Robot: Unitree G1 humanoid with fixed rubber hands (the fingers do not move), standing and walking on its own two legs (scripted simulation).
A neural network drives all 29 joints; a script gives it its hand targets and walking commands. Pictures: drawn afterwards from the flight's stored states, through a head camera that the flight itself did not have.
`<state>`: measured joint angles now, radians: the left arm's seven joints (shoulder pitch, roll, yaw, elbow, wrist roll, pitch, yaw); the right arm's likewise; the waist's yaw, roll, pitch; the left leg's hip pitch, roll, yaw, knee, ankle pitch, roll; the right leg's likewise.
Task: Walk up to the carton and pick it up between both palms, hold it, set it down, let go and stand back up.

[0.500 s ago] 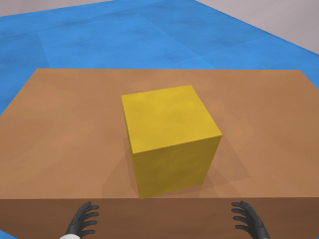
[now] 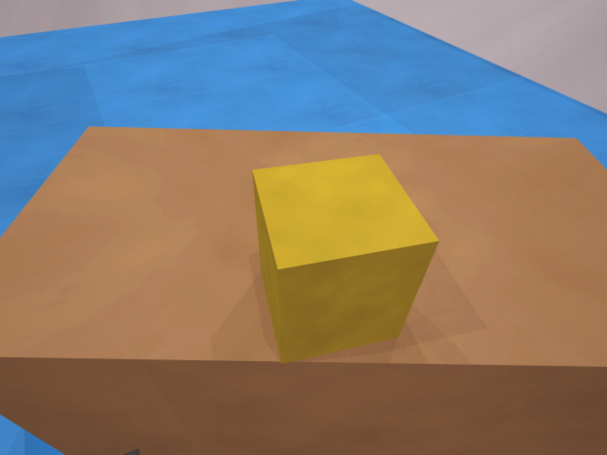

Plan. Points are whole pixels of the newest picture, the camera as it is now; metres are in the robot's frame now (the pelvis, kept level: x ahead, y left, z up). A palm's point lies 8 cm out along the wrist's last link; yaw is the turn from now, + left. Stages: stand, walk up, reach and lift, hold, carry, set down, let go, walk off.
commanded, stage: stand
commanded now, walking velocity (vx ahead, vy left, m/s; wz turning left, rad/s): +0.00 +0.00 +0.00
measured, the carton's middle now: (330, 259) +0.43 -0.04 +0.01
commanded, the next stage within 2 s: none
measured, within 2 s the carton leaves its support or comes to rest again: neither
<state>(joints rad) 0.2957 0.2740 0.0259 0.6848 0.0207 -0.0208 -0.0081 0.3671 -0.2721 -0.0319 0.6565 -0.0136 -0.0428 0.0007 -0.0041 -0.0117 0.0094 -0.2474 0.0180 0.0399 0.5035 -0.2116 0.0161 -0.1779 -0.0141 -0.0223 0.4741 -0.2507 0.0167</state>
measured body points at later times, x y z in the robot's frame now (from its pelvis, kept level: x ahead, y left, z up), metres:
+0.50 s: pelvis -0.01 +0.01 +0.00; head -0.01 +0.02 +0.45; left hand +0.07 +0.28 -0.13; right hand +0.08 -0.25 -0.10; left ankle +0.04 +0.11 -0.74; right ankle +0.01 -0.13 -0.74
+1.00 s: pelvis +0.01 +0.01 +0.00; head +0.00 +0.01 +0.45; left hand +0.09 +0.27 -0.12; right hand +0.10 -0.26 -0.10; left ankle +0.04 +0.11 -0.74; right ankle +0.01 -0.13 -0.74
